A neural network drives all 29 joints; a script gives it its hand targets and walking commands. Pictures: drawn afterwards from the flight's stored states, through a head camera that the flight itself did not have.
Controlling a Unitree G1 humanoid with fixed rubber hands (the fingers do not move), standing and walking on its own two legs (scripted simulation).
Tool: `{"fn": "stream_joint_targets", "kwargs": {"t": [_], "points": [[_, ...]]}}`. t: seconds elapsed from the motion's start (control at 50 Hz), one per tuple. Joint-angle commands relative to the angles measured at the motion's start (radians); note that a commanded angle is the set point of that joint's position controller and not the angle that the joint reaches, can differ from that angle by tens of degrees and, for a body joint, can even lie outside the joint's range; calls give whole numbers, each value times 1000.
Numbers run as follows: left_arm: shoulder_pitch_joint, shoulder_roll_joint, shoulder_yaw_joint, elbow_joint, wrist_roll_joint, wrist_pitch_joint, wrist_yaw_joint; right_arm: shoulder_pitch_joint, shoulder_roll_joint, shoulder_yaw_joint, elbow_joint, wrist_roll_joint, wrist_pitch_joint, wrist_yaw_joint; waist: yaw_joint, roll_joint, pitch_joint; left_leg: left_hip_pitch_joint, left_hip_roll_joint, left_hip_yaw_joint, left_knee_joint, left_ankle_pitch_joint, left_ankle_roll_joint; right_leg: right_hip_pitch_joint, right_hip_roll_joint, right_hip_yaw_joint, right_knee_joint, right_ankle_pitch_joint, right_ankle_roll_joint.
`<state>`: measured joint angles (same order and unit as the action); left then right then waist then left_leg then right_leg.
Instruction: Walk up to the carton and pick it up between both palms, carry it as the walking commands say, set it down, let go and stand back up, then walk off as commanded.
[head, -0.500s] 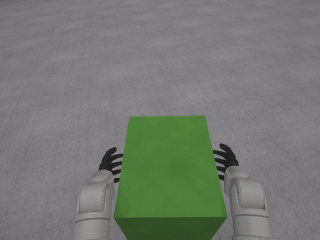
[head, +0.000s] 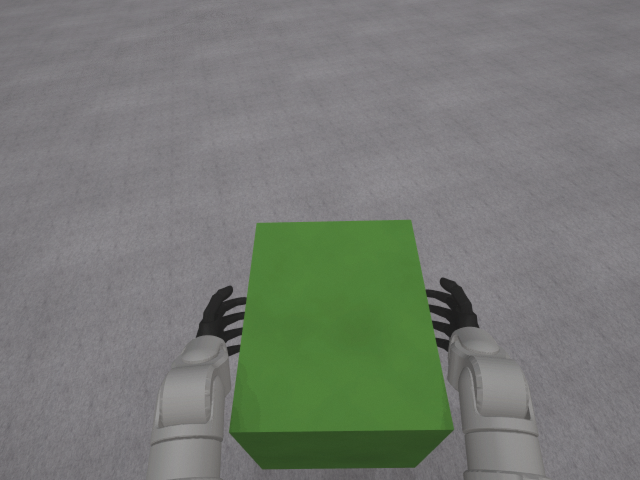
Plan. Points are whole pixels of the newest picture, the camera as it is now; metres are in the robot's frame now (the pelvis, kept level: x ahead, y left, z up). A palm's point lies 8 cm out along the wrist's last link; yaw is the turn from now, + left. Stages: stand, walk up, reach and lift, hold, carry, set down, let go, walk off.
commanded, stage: carry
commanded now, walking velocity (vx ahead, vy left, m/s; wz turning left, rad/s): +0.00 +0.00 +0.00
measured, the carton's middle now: (336, 345) +0.31 +0.00 -0.03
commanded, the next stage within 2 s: hold in 0.76 s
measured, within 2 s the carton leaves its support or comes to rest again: neither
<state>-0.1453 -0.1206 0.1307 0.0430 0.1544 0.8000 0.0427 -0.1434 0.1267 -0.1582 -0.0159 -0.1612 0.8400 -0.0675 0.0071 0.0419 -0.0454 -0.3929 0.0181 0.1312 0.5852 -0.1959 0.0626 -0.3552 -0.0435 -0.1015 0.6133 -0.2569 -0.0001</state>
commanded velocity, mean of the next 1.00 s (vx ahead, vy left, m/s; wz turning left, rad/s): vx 0.00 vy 0.00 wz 0.00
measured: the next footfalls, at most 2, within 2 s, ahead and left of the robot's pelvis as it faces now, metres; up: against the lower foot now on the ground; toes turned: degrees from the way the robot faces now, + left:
none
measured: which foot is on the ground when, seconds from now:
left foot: down 0.00-1.00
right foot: down 0.00-1.00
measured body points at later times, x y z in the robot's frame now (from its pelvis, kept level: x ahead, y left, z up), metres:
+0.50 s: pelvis +0.00 +0.00 +0.00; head -0.02 +0.00 +0.45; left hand +0.29 +0.16 +0.04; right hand +0.29 -0.16 +0.04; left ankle +0.07 +0.09 -0.73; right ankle +0.04 -0.11 -0.73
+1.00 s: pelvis +0.00 +0.00 +0.00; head -0.02 +0.01 +0.45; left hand +0.30 +0.15 +0.03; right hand +0.29 -0.17 +0.04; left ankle +0.07 +0.09 -0.73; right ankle +0.04 -0.11 -0.73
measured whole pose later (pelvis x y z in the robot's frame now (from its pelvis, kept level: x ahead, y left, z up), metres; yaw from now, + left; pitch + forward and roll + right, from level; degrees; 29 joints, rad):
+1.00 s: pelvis +0.00 +0.00 +0.00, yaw -2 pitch -1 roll +0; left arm -0.15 -0.12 0.14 0.11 0.16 0.73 0.05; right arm -0.15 0.13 -0.16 0.08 -0.18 0.74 -0.06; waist 0.01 -0.03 -0.04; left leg -0.35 0.02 0.13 0.58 -0.21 0.06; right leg -0.32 -0.02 -0.06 0.61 -0.26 -0.01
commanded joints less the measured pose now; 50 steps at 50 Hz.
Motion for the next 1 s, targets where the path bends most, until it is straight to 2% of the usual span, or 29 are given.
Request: {"fn": "stream_joint_targets", "kwargs": {"t": [0.0, 0.06, 0.08, 0.16, 0.26, 0.3, 0.34, 0.36, 0.38, 0.4, 0.42, 0.44, 0.48, 0.54, 0.56, 0.6, 0.62, 0.66, 0.7, 0.74, 0.76, 0.78, 0.82, 0.84, 0.86, 0.88, 0.9, 0.92, 0.98], "points": [[-495, -706, -509, -207, -230, -45, -183, -541, 749, 628, -196, 279, -56, 213, -7, -86, -364, 185, 151, -163, -142, 101, -13, 84, -83, 123, -145, 95, -34], [-428, -695, -437, -54, -176, -43, -189, -454, 739, 551, -19, 221, -51, 217, -7, -88, -380, 195, 150, -161, -120, 126, -11, 103, -97, 125, -145, 109, -48], [-462, -700, -459, -120, -186, -59, -182, -533, 744, 585, -107, 257, -69, 223, -3, -37, -378, 184, 150, -152, -129, 179, -18, 131, -104, 127, -125, 165, -45], [-452, -696, -414, 17, -145, -93, -191, -482, 751, 526, 41, 193, -101, 226, -3, -74, -333, 147, 155, -154, -134, 100, -12, 96, -108, 133, -148, 82, -37], [-497, -694, -492, -123, -196, -103, -182, -475, 760, 576, -38, 238, -109, 225, -6, -34, -332, 142, 146, -162, -160, 22, -16, 95, -94, 135, -151, 43, -41], [-439, -673, -411, 29, -126, -117, -182, -425, 709, 490, 87, 157, -128, 224, -6, -51, -339, 149, 143, -159, -152, 24, -15, 92, -95, 127, -157, 23, -41], [-463, -673, -424, 17, -137, -140, -186, -498, 712, 516, 35, 178, -153, 224, -8, -76, -300, 138, 149, -158, -159, 23, -14, 45, -92, 121, -161, 17, -36], [-444, -663, -421, 26, -125, -150, -185, -462, 707, 503, 73, 166, -158, 229, -6, -32, -281, 129, 157, -169, -182, -15, -11, 52, -87, 114, -149, -17, -37], [-504, -684, -481, -99, -185, -145, -183, -501, 731, 552, -40, 218, -158, 223, -7, -53, -291, 109, 165, -179, -189, -11, -8, 72, -74, 96, -139, -30, -24], [-428, -668, -413, 31, -128, -150, -184, -488, 698, 498, 30, 170, -168, 223, -4, -50, -316, 129, 167, -181, -175, -18, -4, 72, -73, 107, -143, -37, -25], [-479, -683, -473, -111, -180, -147, -174, -485, 702, 534, -54, 205, -159, 221, -7, -26, -316, 127, 171, -186, -197, -17, -6, 50, -67, 103, -126, -38, -21], [-492, -678, -466, -72, -166, -139, -175, -446, 715, 515, 33, 189, -147, 223, -4, 10, -300, 127, 159, -179, -198, -69, -9, 38, -65, 103, -141, -56, -34], [-509, -697, -537, -200, -226, -108, -171, -473, 739, 586, -111, 250, -122, 215, -7, -46, -323, 131, 168, -187, -207, -48, -3, 84, -57, 93, -125, -8, -27], [-415, -649, -376, 79, -98, -144, -173, -413, 689, 437, 151, 131, -156, 219, -7, -7, -322, 148, 151, -154, -177, -34, -16, 48, -71, 106, -150, -30, -29], [-488, -656, -476, -126, -176, -137, -170, -468, 710, 542, -32, 212, -148, 217, -6, -43, -276, 103, 145, -154, -190, -68, -13, 60, -76, 106, -154, -14, -25], [-445, -643, -423, -43, -146, -145, -173, -459, 697, 498, 15, 179, -158, 210, -8, -86, -319, 132, 147, -159, -167, -24, -11, 92, -80, 108, -150, 18, -28], [-467, -645, -422, -13, -132, -150, -175, -458, 688, 482, 60, 159, -164, 217, -5, -28, -312, 124, 155, -163, -166, 9, -10, 66, -93, 121, -152, 26, -31], [-445, -705, -494, -98, -194, -118, -173, -495, 724, 561, -77, 231, -138, 213, -6, -21, -331, 149, 166, -171, -170, 4, -8, 60, -83, 122, -143, -8, -32], [-416, -634, -432, -56, -151, -135, -170, -453, 684, 498, -1, 181, -151, 208, -4, -44, -331, 140, 183, -197, -201, -57, 2, 54, -61, 99, -128, -44, -25], [-443, -641, -427, -5, -135, -149, -174, -456, 696, 485, 60, 164, -166, 212, -4, -36, -311, 137, 161, -166, -166, -26, -11, 51, -83, 120, -160, -20, -30], [-558, -645, -519, -7, -185, -128, -191, -513, 685, 497, 117, 157, -153, 223, -39, -178, -221, 363, -86, -216, -166, -103, -13, 81, 91, 156, -216, -84, -48], [-601, -620, -501, -45, -170, -140, -188, -564, 623, 430, 80, 145, -170, 214, -68, -166, -288, 437, -59, -260, -165, -106, -21, 63, 93, 156, -213, -62, -50], [-578, -721, -507, -38, -161, -138, -184, -626, 699, 524, 40, 199, -179, 225, -4, -111, -253, 408, -52, -270, -153, -49, -15, 55, 87, 190, -180, -15, -56], [-565, -743, -512, -62, -172, -125, -181, -610, 687, 522, 56, 204, -171, 230, -17, -110, -283, 434, -55, -273, -144, -32, -21, 57, 94, 178, -176, -2, -59], [-587, -743, -479, -59, -145, -109, -171, -667, 717, 538, 90, 221, -157, 235, 39, -39, -259, 384, -57, -266, -150, -63, -20, 80, 87, 189, -167, -34, -65], [-626, -771, -516, -88, -149, -113, -171, -657, 740, 541, 116, 221, -159, 238, 23, -25, -264, 396, -52, -277, -150, -39, -22, 64, 86, 197, -170, -13, -64], [-641, -760, -526, -114, -156, -106, -163, -632, 676, 491, 104, 211, -165, 242, -36, -36, -310, 470, -31, -303, -150, -38, -31, 33, 92, 184, -159, -10, -68], [-577, -759, -503, -66, -146, -100, -164, -633, 687, 508, 108, 213, -160, 243, -1, -40, -265, 428, -44, -287, -151, -52, -28, 52, 93, 190, -170, -26, -68], [-657, -791, -500, -43, -142, -104, -166, -698, 713, 501, 122, 214, -166, 252, -3, -28, -267, 423, -50, -289, -153, -96, -29, 30, 90, 198, -169, -57, -75]]}}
